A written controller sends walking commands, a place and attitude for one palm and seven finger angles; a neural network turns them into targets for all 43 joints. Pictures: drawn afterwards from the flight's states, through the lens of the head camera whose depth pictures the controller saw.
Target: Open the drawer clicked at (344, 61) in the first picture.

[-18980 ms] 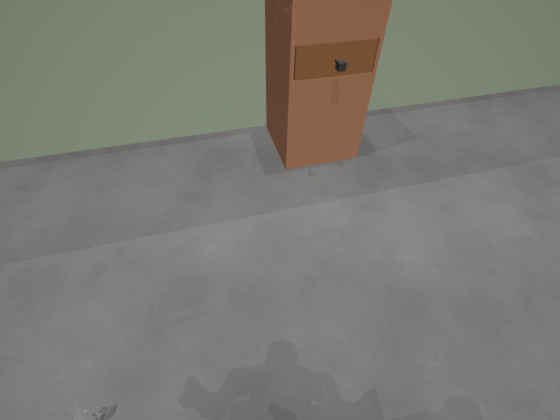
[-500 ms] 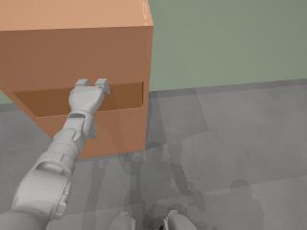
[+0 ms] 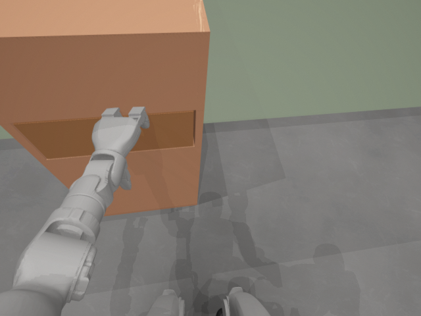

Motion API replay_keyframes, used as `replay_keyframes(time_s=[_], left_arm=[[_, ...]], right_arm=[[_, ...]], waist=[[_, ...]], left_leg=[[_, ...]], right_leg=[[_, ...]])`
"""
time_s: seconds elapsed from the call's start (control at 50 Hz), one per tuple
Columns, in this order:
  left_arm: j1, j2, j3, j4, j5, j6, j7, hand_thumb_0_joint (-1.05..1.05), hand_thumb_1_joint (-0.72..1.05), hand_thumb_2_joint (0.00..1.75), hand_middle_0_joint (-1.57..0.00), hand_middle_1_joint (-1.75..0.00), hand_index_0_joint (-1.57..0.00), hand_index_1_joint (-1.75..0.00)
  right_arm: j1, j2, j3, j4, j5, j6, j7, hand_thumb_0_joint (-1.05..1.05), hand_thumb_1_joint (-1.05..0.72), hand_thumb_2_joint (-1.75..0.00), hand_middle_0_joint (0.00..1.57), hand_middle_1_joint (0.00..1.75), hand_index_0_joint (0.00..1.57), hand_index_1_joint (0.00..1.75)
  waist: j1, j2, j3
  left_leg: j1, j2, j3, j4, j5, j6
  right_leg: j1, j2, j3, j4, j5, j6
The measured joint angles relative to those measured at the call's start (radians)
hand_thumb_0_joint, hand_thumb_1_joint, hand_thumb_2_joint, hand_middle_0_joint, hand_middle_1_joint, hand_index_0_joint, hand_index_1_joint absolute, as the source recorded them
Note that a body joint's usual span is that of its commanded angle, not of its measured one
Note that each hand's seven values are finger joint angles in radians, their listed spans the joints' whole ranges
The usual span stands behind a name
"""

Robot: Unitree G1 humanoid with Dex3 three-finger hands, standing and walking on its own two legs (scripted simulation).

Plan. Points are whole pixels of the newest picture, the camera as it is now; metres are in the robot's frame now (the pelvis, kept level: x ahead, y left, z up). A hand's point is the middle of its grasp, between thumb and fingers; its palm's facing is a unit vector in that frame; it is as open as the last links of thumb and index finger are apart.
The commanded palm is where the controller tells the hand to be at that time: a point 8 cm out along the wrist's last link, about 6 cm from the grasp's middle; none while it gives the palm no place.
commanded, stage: lower the fingers behind the handle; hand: left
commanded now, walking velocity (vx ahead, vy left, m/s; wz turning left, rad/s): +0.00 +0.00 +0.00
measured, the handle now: (115, 149) +0.50 +0.21 -0.10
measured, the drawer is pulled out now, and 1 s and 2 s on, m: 0.00 0.00 0.00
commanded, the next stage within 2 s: close the thumb around the handle in 1.68 s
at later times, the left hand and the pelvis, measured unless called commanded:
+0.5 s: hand (116, 155) +0.46 +0.19 -0.05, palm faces -0.05 -0.11 -0.99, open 13.8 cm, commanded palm +0.43 +0.21 -0.01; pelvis -0.01 +0.00 -0.02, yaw -2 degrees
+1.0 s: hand (112, 166) +0.45 +0.21 -0.09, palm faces -0.11 -0.04 -0.99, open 13.8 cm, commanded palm +0.43 +0.20 -0.04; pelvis -0.02 +0.00 -0.03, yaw -2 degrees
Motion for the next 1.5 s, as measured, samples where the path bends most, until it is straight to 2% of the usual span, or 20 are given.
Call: replay_keyframes(time_s=[0.06,0.1,0.14,0.2,0.26,0.32,0.38,0.44,0.48,0.52,0.58,0.66,0.72,0.8,0.92,1.02,1.12,1.26,1.38,1.5], left_arm=[[0.057,-0.007,0.094,-0.038,0.047,0.002,0.118,0.00,-0.48,0.30,-0.36,-1.22,-0.32,-1.20],[0.075,0.006,0.119,-0.038,0.069,0.060,0.188,0.00,-0.48,0.30,-0.36,-1.22,-0.32,-1.20],[0.075,0.024,0.129,-0.015,0.072,0.130,0.229,0.00,-0.48,0.30,-0.35,-1.21,-0.32,-1.20],[0.061,0.050,0.128,0.024,0.027,0.215,0.210,0.00,-0.48,0.30,-0.34,-1.21,-0.32,-1.20],[0.046,0.063,0.083,0.048,-0.048,0.248,0.124,0.00,-0.48,0.30,-0.33,-1.20,-0.32,-1.20],[0.027,0.065,0.019,0.061,-0.075,0.202,0.028,-0.01,-0.48,0.30,-0.33,-1.20,-0.32,-1.20],[0.012,0.065,-0.010,0.054,-0.046,0.102,-0.025,-0.01,-0.48,0.30,-0.32,-1.20,-0.32,-1.20],[0.017,0.060,0.028,0.029,0.007,0.004,-0.007,-0.01,-0.49,0.30,-0.32,-1.20,-0.32,-1.20],[0.028,0.057,0.072,0.013,0.034,-0.026,0.041,-0.01,-0.49,0.30,-0.32,-1.20,-0.32,-1.20],[0.043,0.054,0.110,0.004,0.053,-0.018,0.105,-0.01,-0.48,0.30,-0.32,-1.20,-0.32,-1.20],[0.052,0.048,0.138,0.018,0.072,0.046,0.196,0.00,-0.48,0.30,-0.32,-1.20,-0.32,-1.20],[0.050,0.043,0.142,0.032,0.054,0.128,0.236,0.00,-0.48,0.30,-0.32,-1.20,-0.31,-1.19],[0.032,0.033,0.110,0.020,0.021,0.161,0.202,-0.01,-0.48,0.30,-0.32,-1.20,-0.30,-1.19],[-0.008,0.040,0.075,0.077,0.002,0.173,0.147,-0.01,-0.48,0.30,-0.32,-1.20,-0.30,-1.20],[-0.030,0.070,0.075,0.120,0.014,0.123,0.097,-0.01,-0.49,0.30,-0.32,-1.20,-0.31,-1.20],[0.003,0.075,0.099,0.104,0.033,0.072,0.107,0.00,-0.48,0.30,-0.32,-1.20,-0.31,-1.20],[0.030,0.073,0.131,0.048,0.060,0.038,0.172,0.00,-0.48,0.30,-0.32,-1.20,-0.31,-1.20],[-0.026,0.073,0.123,0.073,0.052,0.094,0.239,-0.01,-0.48,0.30,-0.32,-1.20,-0.32,-1.20],[-0.059,0.080,0.117,0.106,0.023,0.150,0.169,-0.01,-0.48,0.30,-0.32,-1.20,-0.32,-1.21],[-0.034,0.101,0.119,0.102,0.014,0.124,0.106,0.00,-0.48,0.30,-0.32,-1.20,-0.32,-1.20]], right_arm=[[-0.016,-0.017,-0.001,-0.022,-0.018,0.026,0.012,0.01,-0.91,-0.89,0.20,0.30,0.20,0.30],[-0.031,-0.020,-0.001,-0.029,-0.022,0.042,0.020,0.01,-0.91,-0.89,0.20,0.30,0.20,0.30],[-0.045,-0.016,-0.001,-0.026,-0.017,0.050,0.026,0.01,-0.91,-0.89,0.20,0.30,0.20,0.30],[-0.054,-0.001,0.001,-0.008,-0.002,0.048,0.032,0.01,-0.91,-0.89,0.20,0.30,0.20,0.29],[-0.040,0.018,0.001,0.013,0.011,0.034,0.027,0.01,-0.91,-0.89,0.20,0.30,0.20,0.30],[-0.017,0.031,0.011,0.028,0.015,0.013,0.013,0.01,-0.91,-0.89,0.20,0.30,0.20,0.30],[0.000,0.031,0.017,0.025,0.011,-0.003,0.001,0.01,-0.91,-0.89,0.20,0.30,0.20,0.30],[0.002,0.016,0.014,0.011,-0.001,-0.004,0.002,0.01,-0.91,-0.89,0.20,0.30,0.20,0.30],[-0.005,0.002,0.009,0.000,-0.010,0.004,0.010,0.01,-0.91,-0.89,0.20,0.30,0.20,0.30],[-0.013,-0.010,0.002,-0.011,-0.018,0.014,0.020,0.01,-0.91,-0.89,0.20,0.30,0.20,0.30],[-0.024,-0.020,-0.007,-0.016,-0.024,0.026,0.040,0.01,-0.91,-0.89,0.20,0.30,0.20,0.30],[-0.037,-0.013,-0.010,0.003,-0.019,0.028,0.055,0.01,-0.91,-0.89,0.20,0.30,0.20,0.30],[-0.038,0.005,-0.010,0.025,-0.012,0.023,0.053,0.01,-0.91,-0.89,0.20,0.30,0.20,0.30],[-0.035,0.023,0.011,0.042,-0.007,0.014,0.043,0.01,-0.91,-0.89,0.20,0.30,0.20,0.30],[-0.019,0.014,0.025,0.014,-0.010,0.000,0.035,0.01,-0.91,-0.89,0.20,0.30,0.20,0.30],[-0.012,-0.008,0.016,-0.003,-0.013,-0.001,0.037,0.01,-0.91,-0.89,0.20,0.30,0.20,0.30],[-0.019,-0.015,0.001,0.006,-0.022,-0.006,0.043,0.01,-0.91,-0.89,0.20,0.30,0.20,0.30],[-0.055,-0.004,0.000,0.035,-0.025,-0.009,0.057,0.01,-0.91,-0.89,0.20,0.30,0.20,0.30],[-0.071,0.006,0.024,0.025,-0.015,-0.015,0.053,0.01,-0.91,-0.89,0.20,0.30,0.20,0.30],[-0.051,0.003,0.033,0.005,-0.009,-0.022,0.040,0.01,-0.91,-0.89,0.20,0.30,0.20,0.30]], waist=[[-0.002,0.008,-0.007],[0.002,0.013,0.006],[0.011,0.018,0.027],[0.028,0.022,0.051],[0.041,0.025,0.053],[0.040,0.015,0.039],[0.024,0.003,0.019],[0.003,0.002,-0.004],[-0.006,0.005,-0.011],[-0.009,0.010,-0.012],[-0.002,0.016,0.000],[0.015,0.022,0.028],[0.023,0.022,0.032],[0.010,0.017,0.016],[-0.016,0.018,-0.005],[-0.011,0.019,-0.005],[0.002,0.018,0.000],[0.004,0.017,0.011],[-0.013,0.019,0.009],[-0.017,0.022,0.002]], left_leg=[[-0.040,0.010,0.027,0.039,-0.018,0.005],[-0.054,0.012,0.043,0.053,-0.024,0.009],[-0.057,0.011,0.052,0.052,-0.019,0.012],[-0.047,0.006,0.052,0.029,-0.001,0.011],[-0.019,0.000,0.037,-0.008,0.019,0.009],[0.006,-0.005,0.018,-0.027,0.027,0.007],[-0.002,-0.004,0.005,-0.009,0.017,0.004],[-0.045,0.003,0.005,0.038,-0.005,0.004],[-0.079,0.010,0.015,0.072,-0.021,0.006],[-0.112,0.015,0.028,0.102,-0.033,0.009],[-0.152,0.016,0.043,0.135,-0.041,0.013],[-0.177,0.011,0.047,0.146,-0.037,0.015],[-0.171,0.005,0.038,0.134,-0.026,0.012],[-0.148,0.003,0.026,0.113,-0.018,0.008],[-0.158,0.012,0.021,0.129,-0.028,0.004],[-0.199,0.018,0.032,0.170,-0.046,0.005],[-0.265,0.016,0.032,0.221,-0.059,0.003],[-0.317,0.012,0.020,0.260,-0.063,-0.004],[-0.307,0.016,0.018,0.251,-0.058,-0.007],[-0.280,0.022,0.025,0.237,-0.059,-0.007]], right_leg=[[-0.053,0.009,0.024,0.047,-0.012,0.004],[-0.075,0.011,0.038,0.070,-0.015,0.009],[-0.083,0.009,0.046,0.076,-0.013,0.012],[-0.073,0.004,0.047,0.058,0.001,0.014],[-0.037,-0.003,0.035,0.017,0.016,0.013],[-0.004,-0.007,0.018,-0.010,0.021,0.010],[-0.004,-0.005,0.004,-0.003,0.013,0.006],[-0.045,0.003,0.002,0.035,-0.002,0.004],[-0.083,0.009,0.009,0.068,-0.011,0.005],[-0.121,0.014,0.019,0.101,-0.020,0.008],[-0.168,0.014,0.031,0.141,-0.028,0.014],[-0.195,0.009,0.034,0.159,-0.027,0.018],[-0.186,0.002,0.025,0.147,-0.022,0.017],[-0.159,0.001,0.015,0.124,-0.017,0.011],[-0.167,0.010,0.010,0.133,-0.021,0.003],[-0.215,0.016,0.017,0.178,-0.035,0.004],[-0.282,0.013,0.013,0.233,-0.051,0.002],[-0.330,0.008,-0.003,0.272,-0.060,-0.003],[-0.321,0.012,-0.004,0.263,-0.053,-0.007],[-0.299,0.019,0.005,0.250,-0.051,-0.008]])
